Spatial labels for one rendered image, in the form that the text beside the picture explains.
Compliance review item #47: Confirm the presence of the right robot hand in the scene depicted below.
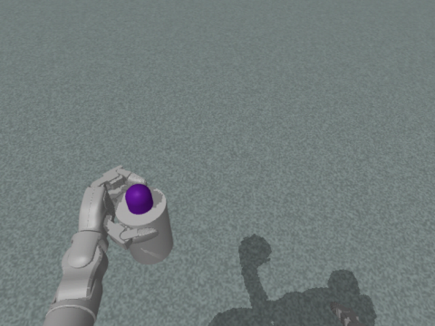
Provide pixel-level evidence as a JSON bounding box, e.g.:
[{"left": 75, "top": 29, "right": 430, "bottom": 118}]
[{"left": 330, "top": 302, "right": 365, "bottom": 326}]

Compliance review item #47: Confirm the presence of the left robot arm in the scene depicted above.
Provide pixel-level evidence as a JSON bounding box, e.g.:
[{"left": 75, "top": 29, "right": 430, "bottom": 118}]
[{"left": 42, "top": 230, "right": 109, "bottom": 326}]

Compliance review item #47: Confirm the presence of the left robot hand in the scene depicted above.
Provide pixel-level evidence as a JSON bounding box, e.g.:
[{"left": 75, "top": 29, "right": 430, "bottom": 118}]
[{"left": 78, "top": 165, "right": 158, "bottom": 250}]

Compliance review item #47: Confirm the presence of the bottle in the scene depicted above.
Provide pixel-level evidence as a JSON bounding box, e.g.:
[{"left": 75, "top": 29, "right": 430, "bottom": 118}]
[{"left": 115, "top": 184, "right": 173, "bottom": 265}]

